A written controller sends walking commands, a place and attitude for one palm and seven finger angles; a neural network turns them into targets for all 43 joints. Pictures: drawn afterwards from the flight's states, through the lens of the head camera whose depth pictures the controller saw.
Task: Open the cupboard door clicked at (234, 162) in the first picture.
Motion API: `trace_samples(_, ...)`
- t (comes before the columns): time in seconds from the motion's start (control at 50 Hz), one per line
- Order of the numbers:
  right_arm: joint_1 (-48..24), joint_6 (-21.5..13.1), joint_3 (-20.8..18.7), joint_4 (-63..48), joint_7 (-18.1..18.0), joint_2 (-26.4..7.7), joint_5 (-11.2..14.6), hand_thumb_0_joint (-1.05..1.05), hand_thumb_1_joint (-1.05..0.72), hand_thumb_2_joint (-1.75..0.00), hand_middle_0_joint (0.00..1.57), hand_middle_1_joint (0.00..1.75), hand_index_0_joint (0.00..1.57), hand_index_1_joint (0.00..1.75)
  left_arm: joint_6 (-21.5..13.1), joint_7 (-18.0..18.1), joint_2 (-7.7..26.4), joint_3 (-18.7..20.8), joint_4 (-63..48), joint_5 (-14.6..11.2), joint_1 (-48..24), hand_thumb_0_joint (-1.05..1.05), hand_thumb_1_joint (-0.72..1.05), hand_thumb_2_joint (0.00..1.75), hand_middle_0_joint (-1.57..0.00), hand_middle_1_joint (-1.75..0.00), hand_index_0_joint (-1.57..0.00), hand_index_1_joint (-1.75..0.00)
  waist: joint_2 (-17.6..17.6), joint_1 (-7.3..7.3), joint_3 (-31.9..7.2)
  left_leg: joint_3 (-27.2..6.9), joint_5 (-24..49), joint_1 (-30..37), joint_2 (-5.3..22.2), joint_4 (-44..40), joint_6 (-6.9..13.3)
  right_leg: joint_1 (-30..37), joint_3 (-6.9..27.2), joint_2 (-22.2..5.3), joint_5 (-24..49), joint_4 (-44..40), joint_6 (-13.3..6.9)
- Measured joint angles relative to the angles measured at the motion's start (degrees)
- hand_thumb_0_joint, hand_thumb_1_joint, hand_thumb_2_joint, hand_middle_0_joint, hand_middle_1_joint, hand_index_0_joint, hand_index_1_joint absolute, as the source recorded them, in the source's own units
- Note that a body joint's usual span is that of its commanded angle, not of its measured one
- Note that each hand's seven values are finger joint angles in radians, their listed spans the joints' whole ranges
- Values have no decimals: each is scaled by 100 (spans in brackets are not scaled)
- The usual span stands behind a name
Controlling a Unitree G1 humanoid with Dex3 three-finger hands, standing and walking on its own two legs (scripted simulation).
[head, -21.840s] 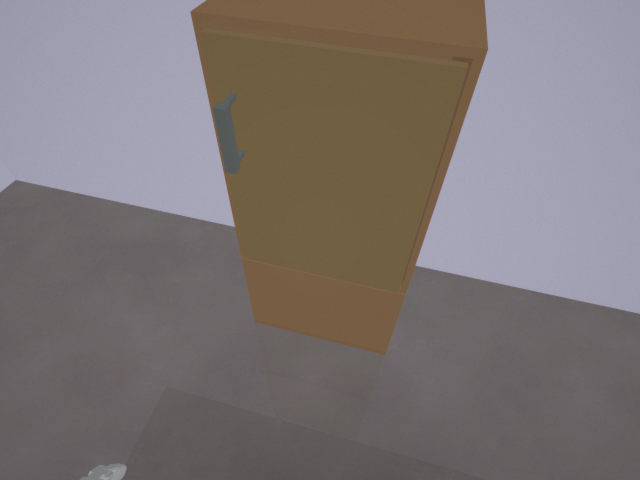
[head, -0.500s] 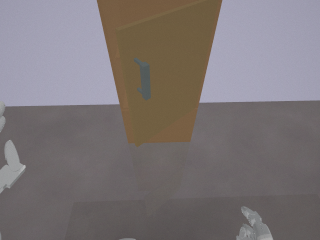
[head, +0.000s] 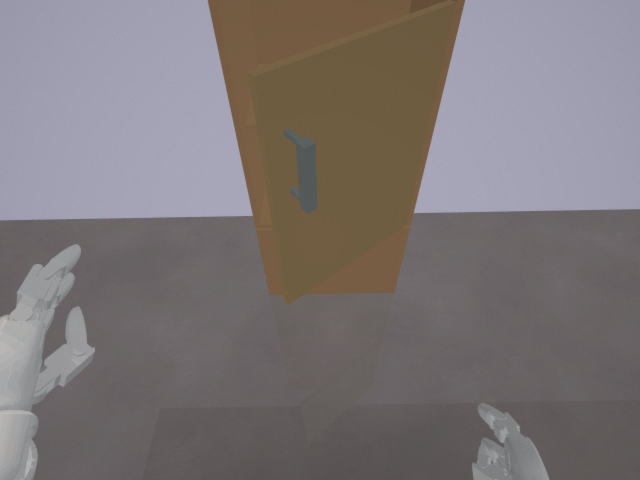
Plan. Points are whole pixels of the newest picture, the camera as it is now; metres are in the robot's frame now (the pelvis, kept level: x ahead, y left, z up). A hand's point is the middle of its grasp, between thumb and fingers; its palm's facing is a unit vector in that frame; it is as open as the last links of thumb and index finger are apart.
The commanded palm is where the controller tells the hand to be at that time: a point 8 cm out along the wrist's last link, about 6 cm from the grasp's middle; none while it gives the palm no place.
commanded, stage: let the arm hang, fingers relaxed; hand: left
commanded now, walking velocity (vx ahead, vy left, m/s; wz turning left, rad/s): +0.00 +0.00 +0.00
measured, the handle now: (299, 171) +0.57 +0.08 +0.06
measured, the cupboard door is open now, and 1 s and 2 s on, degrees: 38 38 38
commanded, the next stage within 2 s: look to check the result in 1.04 s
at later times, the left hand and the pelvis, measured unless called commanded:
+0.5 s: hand out of the picture -0.07 +0.18 -0.17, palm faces +0.05 -0.98 -0.20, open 7.2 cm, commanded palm none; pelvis -0.01 +0.00 +0.00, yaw +1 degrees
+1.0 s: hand out of the picture -0.01 +0.17 -0.17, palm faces +0.05 -0.99 -0.17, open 7.3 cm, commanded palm none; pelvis +0.00 +0.01 +0.00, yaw +0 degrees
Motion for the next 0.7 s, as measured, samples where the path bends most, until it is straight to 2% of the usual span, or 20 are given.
trace_samples(0.04,-154,241,-4,393,93,-197,-49,1,-90,-90,21,30,20,30,460,-202,-175,-504,1539,81,-585,1,89,90,-20,-30,-21,-30,136,-7,-101,-15,-44,-138,-77,149,54,-174,-18,-86,-121,263,26)
trace_samples(0.1,-276,524,1,795,133,-266,-110,1,-90,-90,21,30,20,30,983,-351,-539,-1036,3656,145,-1067,1,90,90,-20,-30,-20,-30,129,-121,-74,11,-58,-160,-136,220,82,-261,7,-155,-205,469,46)
trace_samples(0.16,-189,700,19,1076,126,-148,-152,1,-90,-90,21,30,20,30,1226,-397,-938,-1419,5175,132,-1155,1,90,90,-19,-30,-20,-30,-108,-256,74,33,-18,-61,-159,154,59,-214,30,-179,-222,507,25)
trace_samples(0.22,27,809,73,1414,91,-1,-165,0,-90,-90,20,30,20,30,1284,-403,-1351,-1665,6213,79,-1069,1,91,90,-20,-30,-20,-30,-344,-293,251,12,49,70,-131,22,38,-65,10,-143,-138,342,20)
trace_samples(0.24,127,831,85,1545,70,65,-160,0,-90,-90,20,30,20,30,1249,-287,-1388,-1554,6436,42,-1048,1,95,90,-20,-30,-20,-30,-407,-270,297,-21,77,91,-112,-21,28,-12,-23,-119,-94,253,9)
trace_samples(0.28,318,881,102,1809,35,182,-158,0,-90,-90,20,30,20,30,1190,-281,-1329,-1514,6794,33,-986,0,100,90,-20,-30,-21,-30,-474,-200,371,-81,136,137,-80,-108,6,95,-84,-76,-2,68,-16)
trace_samples(0.38,662,967,83,2302,-28,372,-135,0,-90,-90,20,30,19,30,1103,-338,-1293,-1555,7453,6,-720,0,98,90,-20,-30,-21,-30,-381,-106,431,-140,218,227,-64,-259,7,277,-144,-41,158,-251,-16)
trace_samples(0.54,820,921,69,2509,-74,633,-112,0,-90,-90,20,30,19,30,1069,-295,-1440,-1576,7900,-1,-459,1,93,90,-20,-30,-20,-30,-180,-130,397,-50,279,353,-126,-408,73,334,-58,-107,198,-304,48)
trace_samples(0.7,740,861,65,2513,-89,813,-138,0,-91,-90,20,30,20,30,1004,-259,-1638,-1563,7830,18,-590,1,91,90,-20,-30,-20,-30,-154,-150,252,24,267,375,-179,-419,119,285,15,-168,148,-200,92)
